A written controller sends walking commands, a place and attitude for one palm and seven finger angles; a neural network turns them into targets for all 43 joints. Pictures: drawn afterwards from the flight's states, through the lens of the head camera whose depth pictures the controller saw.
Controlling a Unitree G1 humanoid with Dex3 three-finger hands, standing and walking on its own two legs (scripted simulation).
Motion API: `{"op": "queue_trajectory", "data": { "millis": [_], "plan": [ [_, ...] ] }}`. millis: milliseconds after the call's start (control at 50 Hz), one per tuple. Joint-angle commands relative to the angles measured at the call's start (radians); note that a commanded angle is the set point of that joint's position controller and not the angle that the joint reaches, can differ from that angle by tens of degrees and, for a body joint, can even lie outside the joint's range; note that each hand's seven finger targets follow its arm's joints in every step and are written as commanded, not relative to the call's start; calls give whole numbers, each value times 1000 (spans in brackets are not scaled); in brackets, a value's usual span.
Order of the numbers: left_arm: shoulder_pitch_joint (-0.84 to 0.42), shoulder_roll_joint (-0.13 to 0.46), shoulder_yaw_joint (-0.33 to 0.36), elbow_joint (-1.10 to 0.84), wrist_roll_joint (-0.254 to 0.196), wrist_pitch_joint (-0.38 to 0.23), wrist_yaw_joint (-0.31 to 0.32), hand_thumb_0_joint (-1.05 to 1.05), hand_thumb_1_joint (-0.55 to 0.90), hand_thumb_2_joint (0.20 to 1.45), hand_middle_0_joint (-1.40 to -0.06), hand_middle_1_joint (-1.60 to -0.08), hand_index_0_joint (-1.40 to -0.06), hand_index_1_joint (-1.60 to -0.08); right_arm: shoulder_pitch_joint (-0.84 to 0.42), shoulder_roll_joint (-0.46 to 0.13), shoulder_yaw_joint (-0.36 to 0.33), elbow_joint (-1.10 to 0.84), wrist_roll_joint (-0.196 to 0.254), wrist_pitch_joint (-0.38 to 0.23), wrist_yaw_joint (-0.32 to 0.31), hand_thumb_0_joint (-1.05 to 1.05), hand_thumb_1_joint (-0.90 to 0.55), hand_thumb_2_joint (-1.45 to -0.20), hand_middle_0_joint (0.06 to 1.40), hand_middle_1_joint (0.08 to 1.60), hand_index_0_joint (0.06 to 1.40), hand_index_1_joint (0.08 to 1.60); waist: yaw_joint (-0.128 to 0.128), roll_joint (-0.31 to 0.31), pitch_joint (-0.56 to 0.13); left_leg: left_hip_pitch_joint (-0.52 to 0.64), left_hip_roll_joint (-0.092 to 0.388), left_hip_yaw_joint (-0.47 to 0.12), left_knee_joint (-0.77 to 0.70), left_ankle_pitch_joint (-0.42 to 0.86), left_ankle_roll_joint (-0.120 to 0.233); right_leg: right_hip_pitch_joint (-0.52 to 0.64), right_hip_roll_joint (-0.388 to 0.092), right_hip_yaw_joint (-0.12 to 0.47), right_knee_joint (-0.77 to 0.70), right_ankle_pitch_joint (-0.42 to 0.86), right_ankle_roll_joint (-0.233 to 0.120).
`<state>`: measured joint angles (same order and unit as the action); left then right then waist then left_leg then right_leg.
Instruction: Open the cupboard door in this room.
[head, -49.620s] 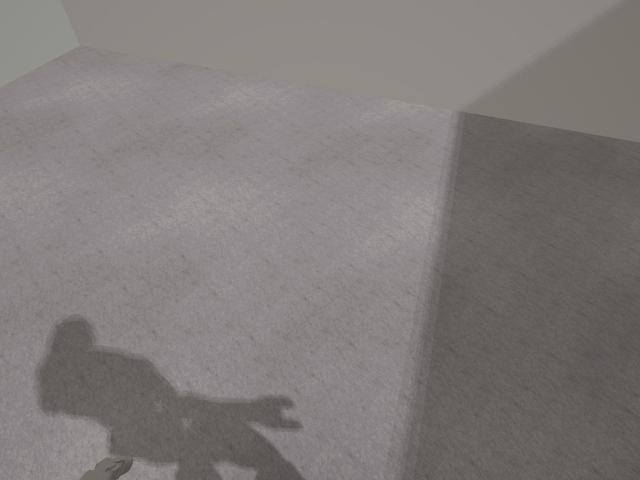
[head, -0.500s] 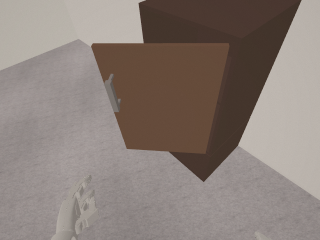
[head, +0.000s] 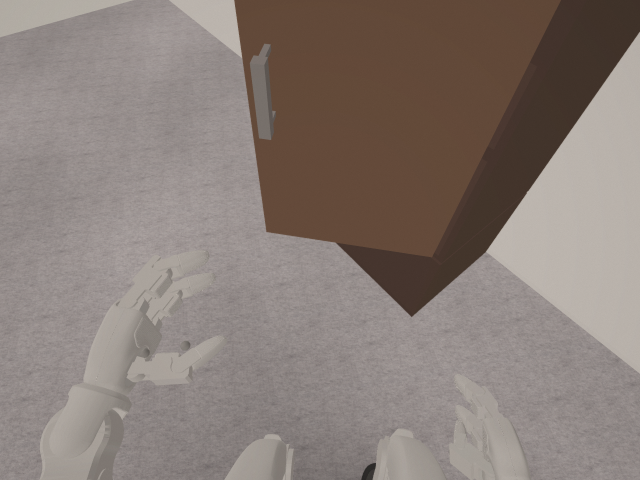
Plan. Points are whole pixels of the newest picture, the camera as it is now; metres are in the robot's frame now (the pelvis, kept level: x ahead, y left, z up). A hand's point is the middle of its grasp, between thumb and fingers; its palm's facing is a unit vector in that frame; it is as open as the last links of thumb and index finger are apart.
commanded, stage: raise the hand with hooked fingers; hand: left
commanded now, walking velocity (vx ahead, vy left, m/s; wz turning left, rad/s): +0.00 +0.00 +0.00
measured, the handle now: (266, 93) +0.65 +0.15 +0.09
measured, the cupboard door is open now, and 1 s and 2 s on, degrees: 41 41 41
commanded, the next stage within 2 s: move the hooked fingers beside the handle in 1.42 s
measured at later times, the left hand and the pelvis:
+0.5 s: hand (135, 303) +0.28 +0.23 +0.08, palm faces -0.08 -0.99 -0.07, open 13.0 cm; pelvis +0.03 +0.01 +0.02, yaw +0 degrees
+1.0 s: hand (108, 242) +0.33 +0.26 +0.12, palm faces -0.05 -1.00 -0.06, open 13.9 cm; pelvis +0.04 -0.01 +0.04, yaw +0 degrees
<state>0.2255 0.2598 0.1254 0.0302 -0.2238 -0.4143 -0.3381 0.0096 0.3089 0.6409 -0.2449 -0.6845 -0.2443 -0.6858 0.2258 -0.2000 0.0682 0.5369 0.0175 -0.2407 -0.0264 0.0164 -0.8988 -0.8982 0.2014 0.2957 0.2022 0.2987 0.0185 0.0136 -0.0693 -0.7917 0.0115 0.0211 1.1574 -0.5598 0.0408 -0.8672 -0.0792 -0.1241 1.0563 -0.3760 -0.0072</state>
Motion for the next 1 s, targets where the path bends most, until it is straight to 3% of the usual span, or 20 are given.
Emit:
{"op": "queue_trajectory", "data": {
  "millis": [0, 40, 60, 100, 160, 240, 300, 320, 340, 380, 420, 480, 560, 600, 640, 700, 760, 820, 900, 980],
  "plan": [
    [15, 132, 119, -114, -44, 132, -20, 0, 83, 550, -258, -825, -258, -825, -58, -207, -97, -207, 26, -43, -30, 0, -900, -900, 200, 300, 200, 300, 3, -17, -245, 38, -16, -98, -361, 150, -45, 261, 67, 29, -161, -44, -16],
    [16, 128, 150, -148, -64, 156, 6, 0, 37, 530, -262, -855, -262, -855, -64, -194, -91, -221, 24, -40, -34, 0, -900, -900, 200, 300, 200, 300, 14, -54, -246, 41, -15, -98, -381, 158, -49, 286, 68, 23, -173, -49, -15],
    [-1, 148, 179, -175, -80, 148, 20, 0, 13, 520, -263, -870, -263, -870, -72, -189, -85, -222, 18, -43, -37, 0, -900, -900, 200, 300, 200, 300, 31, -27, -237, 45, -19, -100, -385, 185, -56, 299, 72, 23, -166, -33, -23],
    [-8, 159, 206, -234, -86, 101, 54, 0, -33, 500, -267, -900, -267, -900, -39, -182, -88, -213, 11, -52, -34, 0, -900, -900, 200, 300, 200, 300, 29, 7, -259, 85, -14, -92, -381, 236, -66, 295, 72, 24, -168, -6, -24],
    [-36, 157, 180, -258, -64, 21, 82, 0, -103, 470, -272, -945, -272, -945, -9, -189, -87, -189, -4, -65, -28, 0, -900, -900, 200, 300, 200, 300, 6, 24, -228, 100, -5, -100, -362, 286, -72, 255, 77, 22, -153, 22, -30],
    [-107, 148, 134, -166, -42, -15, 37, 0, -197, 430, -278, -1005, -278, -1005, 15, -218, -93, -152, 6, -75, -31, 0, -900, -900, 200, 300, 200, 300, -50, 55, -174, 92, -2, -102, -347, 180, -58, 187, 69, 31, -173, -38, -22],
    [-141, 207, 173, -118, -58, 27, -29, 0, -267, 400, -283, -1050, -283, -1050, 24, -235, -100, -152, 20, -74, -45, 0, -900, -900, 200, 300, 200, 300, -50, 40, -208, 111, -5, -101, -356, 187, -52, 234, 71, 40, -197, -23, -21],
    [-139, 223, 191, -130, -68, 41, -46, 0, -290, 390, -285, -1065, -285, -1065, 22, -234, -101, -156, 22, -76, -49, 0, -900, -900, 200, 300, 200, 300, -39, 71, -243, 132, -10, -91, -355, 216, -48, 266, 69, 47, -208, 0, -21],
    [-137, 253, 219, -126, -74, 56, -58, 0, -313, 380, -287, -1080, -287, -1080, 26, -235, -100, -156, 23, -75, -52, 0, -900, -900, 200, 300, 200, 300, -33, 56, -261, 146, -8, -94, -359, 258, -49, 294, 69, 45, -211, 30, -21],
    [-148, 285, 266, -149, -101, 70, -79, 0, -360, 360, -290, -1110, -290, -1110, 28, -231, -98, -155, 22, -73, -56, 0, -900, -900, 200, 300, 200, 300, -14, 90, -303, 195, -7, -90, -355, 401, -59, 345, 76, 40, -199, 133, -26],
    [-144, 291, 295, -163, -125, 68, -78, 0, -407, 340, -293, -1140, -293, -1140, 31, -224, -97, -149, 19, -72, -55, 0, -900, -900, 200, 300, 200, 300, -6, 93, -311, 225, -2, -85, -348, 507, -65, 370, 78, 38, -200, 209, -23],
    [-173, 286, 303, -125, -140, 67, -80, 0, -477, 310, -298, -1185, -298, -1185, 35, -221, -88, -137, 14, -65, -47, 0, -900, -900, 200, 300, 200, 300, -14, 120, -257, 235, 1, -83, -344, 573, -74, 361, 88, 33, -199, 259, -26],
    [-223, 284, 292, -16, -131, 94, -111, 0, -500, 300, -300, -1200, -300, -1200, 39, -234, -89, -131, 16, -53, -44, 0, -900, -900, 200, 300, 200, 300, -32, 92, -197, 210, 0, -75, -348, 536, -66, 349, 90, 35, -215, 260, -27],
    [-252, 305, 294, 13, -121, 119, -140, 0, -500, 300, -300, -1200, -300, -1200, 39, -238, -90, -134, 19, -45, -44, 0, -900, -900, 200, 300, 200, 300, -36, 94, -230, 222, 0, -67, -355, 526, -60, 363, 83, 40, -229, 263, -21],
    [-272, 336, 327, 40, -131, 135, -164, 0, -500, 300, -300, -1200, -300, -1200, 37, -239, -92, -138, 19, -42, -48, 0, -900, -900, 200, 300, 200, 300, -34, 40, -265, 210, -6, -60, -356, 494, -47, 405, 81, 50, -245, 277, -18],
    [-337, 396, 384, 55, -156, 126, -197, 0, -500, 300, -300, -1200, -300, -1200, 31, -240, -85, -137, 17, -34, -52, 0, -900, -900, 200, 300, 200, 300, -25, 32, -295, 208, -10, -56, -360, 497, -43, 453, 83, 62, -251, 302, -22],
    [-413, 440, 424, 46, -176, 91, -202, 0, -500, 300, -300, -1200, -300, -1200, 27, -236, -79, -127, 12, -36, -55, 0, -900, -900, 200, 300, 200, 300, -17, 74, -300, 217, -11, -57, -359, 508, -44, 474, 87, 72, -250, 317, -32],
    [-423, 434, 427, 109, -178, 74, -213, 0, -500, 300, -300, -1200, -300, -1200, 39, -234, -80, -112, 15, -35, -56, 0, -900, -900, 200, 300, 200, 300, -23, 65, -301, 222, -8, -51, -371, 502, -40, 477, 84, 76, -265, 309, -25],
    [-456, 440, 416, 253, -169, 113, -255, 0, -500, 300, -300, -1200, -300, -1200, 44, -244, -78, -104, 23, -19, -57, 0, -900, -900, 200, 300, 200, 300, -35, 51, -226, 184, -12, -41, -392, 425, -34, 457, 81, 83, -297, 250, -24],
    [-426, 422, 395, 269, -175, 136, -291, 0, -500, 300, -300, -1200, -300, -1200, 43, -248, -83, -126, 27, -20, -50, 0, -900, -900, 200, 300, 200, 300, -22, 20, -254, 177, -17, -35, -402, 404, -26, 489, 73, 102, -316, 227, -23]
  ]
}}
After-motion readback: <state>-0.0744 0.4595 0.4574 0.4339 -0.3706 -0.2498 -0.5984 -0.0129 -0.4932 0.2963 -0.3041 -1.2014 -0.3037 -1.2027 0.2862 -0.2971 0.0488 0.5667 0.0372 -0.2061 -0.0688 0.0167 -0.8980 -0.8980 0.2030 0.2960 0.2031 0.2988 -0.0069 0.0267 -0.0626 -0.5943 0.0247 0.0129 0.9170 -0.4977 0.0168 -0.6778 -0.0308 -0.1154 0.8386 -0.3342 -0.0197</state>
